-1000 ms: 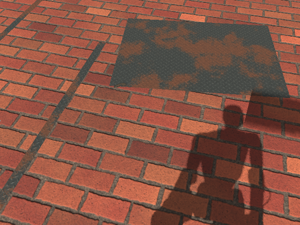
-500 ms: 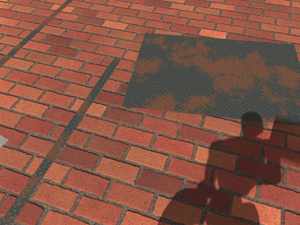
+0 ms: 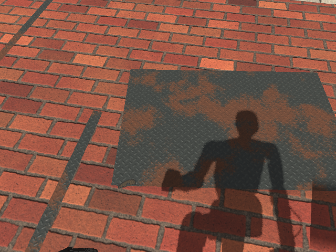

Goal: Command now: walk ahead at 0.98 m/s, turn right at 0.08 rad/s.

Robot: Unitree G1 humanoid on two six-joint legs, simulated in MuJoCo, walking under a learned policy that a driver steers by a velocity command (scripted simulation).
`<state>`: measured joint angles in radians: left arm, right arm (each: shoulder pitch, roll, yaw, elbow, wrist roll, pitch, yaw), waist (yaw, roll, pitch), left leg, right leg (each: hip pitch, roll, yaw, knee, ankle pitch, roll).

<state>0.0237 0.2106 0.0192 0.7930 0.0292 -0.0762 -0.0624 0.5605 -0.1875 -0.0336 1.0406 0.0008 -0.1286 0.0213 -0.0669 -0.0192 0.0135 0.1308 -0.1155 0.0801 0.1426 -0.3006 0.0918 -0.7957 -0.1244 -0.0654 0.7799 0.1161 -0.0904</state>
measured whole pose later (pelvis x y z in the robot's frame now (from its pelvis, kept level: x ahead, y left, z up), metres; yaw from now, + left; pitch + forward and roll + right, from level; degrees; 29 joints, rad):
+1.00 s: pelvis +0.58 -0.07 -0.01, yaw -49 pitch +1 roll +3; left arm 0.16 0.32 0.09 0.58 -0.01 0.07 0.00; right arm 0.09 -0.34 -0.09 0.75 0.00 -0.01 -0.01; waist -0.02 0.02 0.05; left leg -0.37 0.13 0.21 0.68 -0.35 -0.04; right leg -0.39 -0.03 -0.02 0.64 -0.31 -0.05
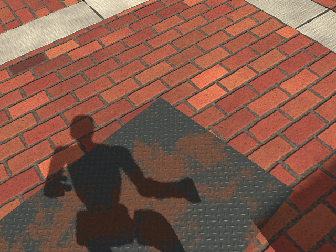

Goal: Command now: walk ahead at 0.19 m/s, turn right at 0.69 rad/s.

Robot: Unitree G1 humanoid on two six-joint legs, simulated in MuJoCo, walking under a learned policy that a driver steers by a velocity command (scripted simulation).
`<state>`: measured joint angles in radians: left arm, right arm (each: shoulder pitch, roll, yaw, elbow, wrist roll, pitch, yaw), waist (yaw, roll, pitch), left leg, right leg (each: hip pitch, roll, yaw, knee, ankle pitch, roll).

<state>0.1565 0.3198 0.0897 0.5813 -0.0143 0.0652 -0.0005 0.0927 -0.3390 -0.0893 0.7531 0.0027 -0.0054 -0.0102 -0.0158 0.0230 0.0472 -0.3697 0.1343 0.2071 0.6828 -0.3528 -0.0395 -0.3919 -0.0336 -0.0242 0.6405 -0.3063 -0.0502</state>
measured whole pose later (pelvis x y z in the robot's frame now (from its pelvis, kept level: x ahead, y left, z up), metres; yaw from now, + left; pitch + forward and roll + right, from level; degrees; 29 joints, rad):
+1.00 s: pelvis +0.58 +0.25 -0.02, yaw +41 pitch +2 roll +0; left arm -0.06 0.27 0.02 0.56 0.01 -0.15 0.00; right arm 0.44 -0.31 -0.08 0.79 0.03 -0.02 -0.05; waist -0.09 -0.04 0.06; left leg 0.04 -0.16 -0.29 0.59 -0.54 0.09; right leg -0.57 0.05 0.05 0.40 0.25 0.00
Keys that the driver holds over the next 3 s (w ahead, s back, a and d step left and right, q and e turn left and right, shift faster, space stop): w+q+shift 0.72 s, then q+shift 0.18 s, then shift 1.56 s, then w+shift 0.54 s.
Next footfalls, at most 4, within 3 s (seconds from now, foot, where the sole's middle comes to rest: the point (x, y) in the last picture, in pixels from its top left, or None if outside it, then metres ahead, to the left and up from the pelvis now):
0.56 left None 0.39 0.21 -0.76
1.00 right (111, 168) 0.84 0.33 -0.76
1.40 left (77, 210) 0.64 0.46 -0.76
2.78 right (108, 152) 0.92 0.35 -0.76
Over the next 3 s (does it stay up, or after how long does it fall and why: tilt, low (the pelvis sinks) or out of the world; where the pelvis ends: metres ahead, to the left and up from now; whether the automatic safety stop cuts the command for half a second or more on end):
stays up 0.89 0.45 0.02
